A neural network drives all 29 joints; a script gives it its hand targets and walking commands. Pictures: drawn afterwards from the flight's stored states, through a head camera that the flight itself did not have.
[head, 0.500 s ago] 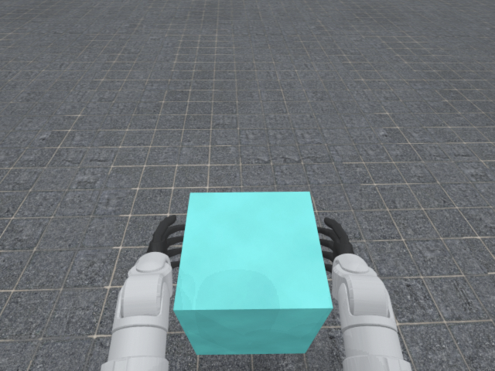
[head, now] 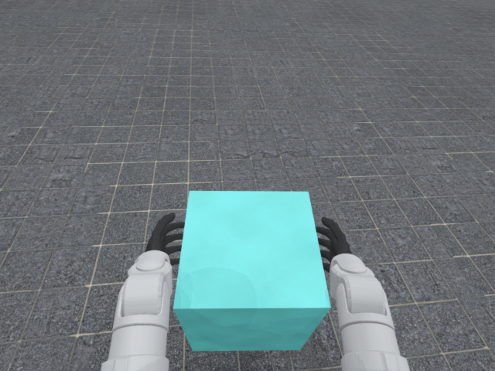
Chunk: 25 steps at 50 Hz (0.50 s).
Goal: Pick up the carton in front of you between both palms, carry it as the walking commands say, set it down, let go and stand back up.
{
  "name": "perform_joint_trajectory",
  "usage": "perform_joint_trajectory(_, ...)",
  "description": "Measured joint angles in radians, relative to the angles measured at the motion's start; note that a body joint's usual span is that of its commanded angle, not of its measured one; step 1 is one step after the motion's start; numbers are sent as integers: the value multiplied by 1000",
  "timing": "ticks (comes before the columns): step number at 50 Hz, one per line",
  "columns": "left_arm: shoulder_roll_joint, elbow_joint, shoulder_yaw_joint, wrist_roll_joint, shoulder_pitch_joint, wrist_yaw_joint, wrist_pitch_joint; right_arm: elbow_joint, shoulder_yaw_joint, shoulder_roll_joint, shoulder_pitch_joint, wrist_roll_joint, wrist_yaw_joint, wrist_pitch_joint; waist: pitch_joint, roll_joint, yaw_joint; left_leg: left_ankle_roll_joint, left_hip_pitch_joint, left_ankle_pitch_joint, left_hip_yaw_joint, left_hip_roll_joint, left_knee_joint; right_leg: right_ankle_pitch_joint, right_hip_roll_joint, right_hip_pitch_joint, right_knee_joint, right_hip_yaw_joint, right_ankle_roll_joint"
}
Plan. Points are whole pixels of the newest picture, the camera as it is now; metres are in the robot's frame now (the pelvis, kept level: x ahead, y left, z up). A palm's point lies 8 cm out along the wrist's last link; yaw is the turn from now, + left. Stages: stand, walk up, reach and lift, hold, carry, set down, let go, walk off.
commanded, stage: hold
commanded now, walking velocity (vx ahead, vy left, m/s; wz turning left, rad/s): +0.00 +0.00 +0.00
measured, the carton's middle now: (247, 275) +0.30 +0.00 -0.04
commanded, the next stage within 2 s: set down in 0.32 s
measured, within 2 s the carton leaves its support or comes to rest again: neither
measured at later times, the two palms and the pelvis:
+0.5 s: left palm (151, 244) +0.31 +0.17 +0.04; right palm (329, 253) +0.30 -0.13 +0.04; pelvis +0.00 +0.03 +0.00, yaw -2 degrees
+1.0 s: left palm (164, 285) +0.34 +0.18 -0.17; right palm (297, 279) +0.36 -0.12 -0.16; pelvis -0.03 +0.00 -0.08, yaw -1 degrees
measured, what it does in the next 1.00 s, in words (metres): lowers itself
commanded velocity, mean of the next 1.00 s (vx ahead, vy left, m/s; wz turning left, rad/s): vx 0.00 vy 0.00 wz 0.00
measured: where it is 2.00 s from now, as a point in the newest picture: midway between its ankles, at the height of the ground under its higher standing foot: outside the picture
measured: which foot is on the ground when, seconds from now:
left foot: down 0.00-1.00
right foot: down 0.00-1.00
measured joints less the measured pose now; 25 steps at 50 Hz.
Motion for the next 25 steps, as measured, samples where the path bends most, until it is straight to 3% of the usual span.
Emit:
perform_joint_trajectory(19,-12,53,35,16,-49,-6,7,43,-45,9,-36,-27,14,3,-18,-3,2,29,9,-15,19,-26,6,1,-19,0,2,42,19)
perform_joint_trajectory(25,-34,139,120,45,-123,-20,-29,124,-124,29,-107,-82,33,-32,-19,-4,2,33,-10,-29,19,-31,31,-18,-22,-20,31,46,13)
